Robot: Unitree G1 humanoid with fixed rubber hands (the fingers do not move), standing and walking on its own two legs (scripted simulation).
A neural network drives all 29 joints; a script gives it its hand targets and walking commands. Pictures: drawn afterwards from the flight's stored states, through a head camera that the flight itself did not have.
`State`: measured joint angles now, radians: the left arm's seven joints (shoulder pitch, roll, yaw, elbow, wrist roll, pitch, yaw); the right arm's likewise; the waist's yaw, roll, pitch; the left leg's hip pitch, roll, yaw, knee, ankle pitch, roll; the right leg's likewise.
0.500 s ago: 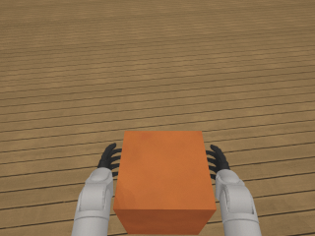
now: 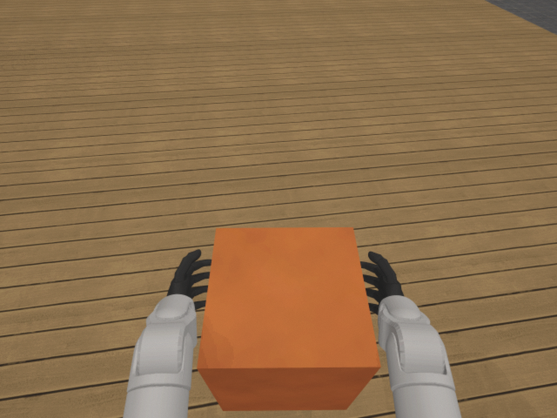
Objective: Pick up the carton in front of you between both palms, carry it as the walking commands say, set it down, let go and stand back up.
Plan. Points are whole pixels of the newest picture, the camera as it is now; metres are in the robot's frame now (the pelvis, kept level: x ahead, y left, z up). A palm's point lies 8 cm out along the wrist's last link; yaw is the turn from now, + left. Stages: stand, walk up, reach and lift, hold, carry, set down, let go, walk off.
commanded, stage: carry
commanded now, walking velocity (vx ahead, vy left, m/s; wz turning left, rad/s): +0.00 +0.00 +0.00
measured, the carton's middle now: (284, 323) +0.29 +0.00 -0.04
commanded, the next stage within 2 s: hold in 1.42 s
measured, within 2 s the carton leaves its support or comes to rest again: neither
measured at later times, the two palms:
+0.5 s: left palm (188, 317) +0.26 +0.14 +0.03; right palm (400, 319) +0.26 -0.16 +0.03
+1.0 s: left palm (186, 343) +0.22 +0.13 +0.04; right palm (413, 345) +0.22 -0.17 +0.04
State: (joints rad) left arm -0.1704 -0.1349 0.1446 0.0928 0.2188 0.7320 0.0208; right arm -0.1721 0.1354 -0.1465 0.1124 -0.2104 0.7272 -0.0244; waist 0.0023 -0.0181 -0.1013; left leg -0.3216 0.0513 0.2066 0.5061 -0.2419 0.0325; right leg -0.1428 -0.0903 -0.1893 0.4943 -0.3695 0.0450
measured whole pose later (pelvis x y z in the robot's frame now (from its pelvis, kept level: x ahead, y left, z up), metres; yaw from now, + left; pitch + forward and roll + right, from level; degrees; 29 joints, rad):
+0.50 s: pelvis -0.02 -0.01 -0.01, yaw +0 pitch +2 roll +1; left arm -0.15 -0.13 0.14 0.10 0.21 0.73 0.02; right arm -0.15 0.13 -0.13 0.11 -0.21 0.74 -0.03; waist 0.00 -0.01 -0.09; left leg -0.34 0.07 0.20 0.56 -0.26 0.02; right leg -0.14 -0.07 -0.19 0.52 -0.41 0.01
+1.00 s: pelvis -0.06 -0.02 +0.00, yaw +0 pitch +1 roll +0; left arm -0.18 -0.14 0.16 0.14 0.23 0.74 0.01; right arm -0.19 0.14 -0.15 0.15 -0.22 0.74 -0.03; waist 0.00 0.00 -0.09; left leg -0.36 0.09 0.19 0.51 -0.16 0.02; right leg -0.19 -0.05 -0.20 0.52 -0.35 -0.01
